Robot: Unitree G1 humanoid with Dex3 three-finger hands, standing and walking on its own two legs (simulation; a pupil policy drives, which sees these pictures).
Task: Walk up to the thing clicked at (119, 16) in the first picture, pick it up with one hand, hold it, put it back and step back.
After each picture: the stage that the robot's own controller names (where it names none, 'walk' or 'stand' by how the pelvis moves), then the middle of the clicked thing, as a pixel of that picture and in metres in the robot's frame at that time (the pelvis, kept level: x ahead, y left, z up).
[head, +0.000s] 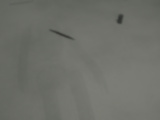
stand; (120, 19) +1.88 -0.51 -0.72
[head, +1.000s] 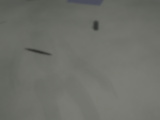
walk; (96, 25) +1.81 -0.05 -0.69
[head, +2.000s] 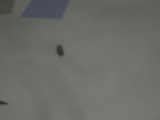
walk; (60, 50) +1.23 +0.32 -0.71
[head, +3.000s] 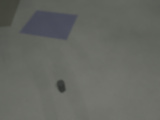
walk; (61, 86) +0.77 +0.26 -0.72
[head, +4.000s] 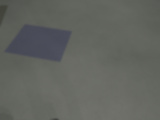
walk; out of the picture +0.45 +0.19 -0.70
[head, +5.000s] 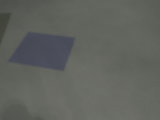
stand; out of the picture +0.35 +0.19 -0.72
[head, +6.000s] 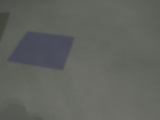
stand; out of the picture +0.36 +0.19 -0.73
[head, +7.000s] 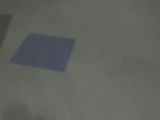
stand; out of the picture +0.35 +0.19 -0.73
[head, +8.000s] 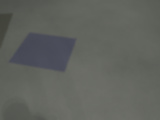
stand; out of the picture +0.35 +0.19 -0.73
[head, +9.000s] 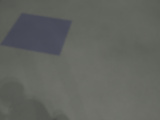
go down; out of the picture +0.36 +0.19 -0.71
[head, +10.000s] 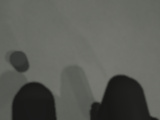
go down; (20, 62) +0.45 +0.22 -0.30
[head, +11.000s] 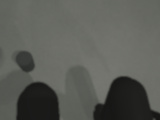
close in; (26, 62) +0.45 +0.21 -0.30
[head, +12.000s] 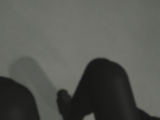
close in; out of the picture +0.44 +0.25 -0.23
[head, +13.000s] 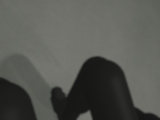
close; out of the picture +0.43 +0.27 -0.23
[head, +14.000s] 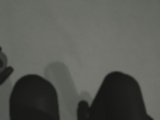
lift; out of the picture +0.36 +0.26 -0.16
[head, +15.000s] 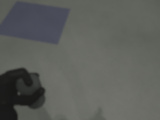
lift; (32, 92) +0.32 +0.18 +0.00
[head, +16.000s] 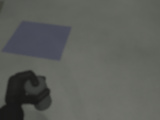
hold; (39, 94) +0.33 +0.16 -0.01
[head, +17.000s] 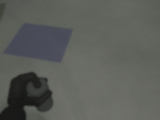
hold; (41, 95) +0.32 +0.16 -0.01
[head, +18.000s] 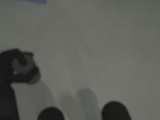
crouch; (28, 70) +0.40 +0.18 -0.08
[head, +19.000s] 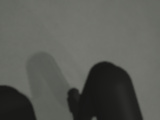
lower; out of the picture +0.47 +0.25 -0.20
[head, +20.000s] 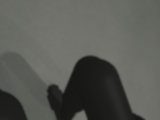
lower; out of the picture +0.45 +0.27 -0.24
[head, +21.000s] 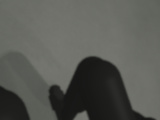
lower; out of the picture +0.45 +0.27 -0.24
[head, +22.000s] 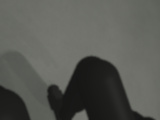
lower; out of the picture +0.45 +0.27 -0.24
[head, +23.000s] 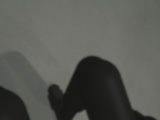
loosen; out of the picture +0.45 +0.27 -0.24
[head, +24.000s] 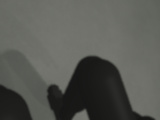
withdraw; out of the picture +0.44 +0.25 -0.24
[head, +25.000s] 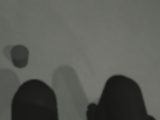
stand; (20, 57) +0.45 +0.21 -0.28
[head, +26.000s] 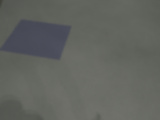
stand; out of the picture +0.38 +0.17 -0.64
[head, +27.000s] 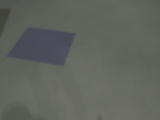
stand; out of the picture +0.39 +0.18 -0.67
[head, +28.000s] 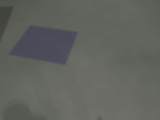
stand; out of the picture +0.39 +0.18 -0.67
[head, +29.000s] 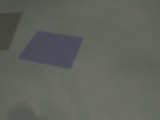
walk; out of the picture +0.40 +0.17 -0.72
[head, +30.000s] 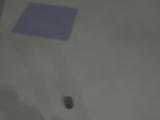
walk; (68, 102) +0.50 +0.12 -0.70
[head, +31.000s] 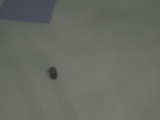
walk; (53, 73) +0.76 +0.22 -0.70
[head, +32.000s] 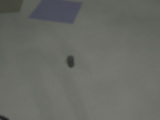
stand; (70, 61) +1.02 +0.18 -0.70
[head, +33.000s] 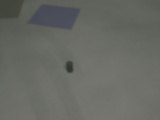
stand; (69, 67) +1.02 +0.16 -0.72
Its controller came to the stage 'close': yes
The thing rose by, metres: 0.70
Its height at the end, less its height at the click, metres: +0.00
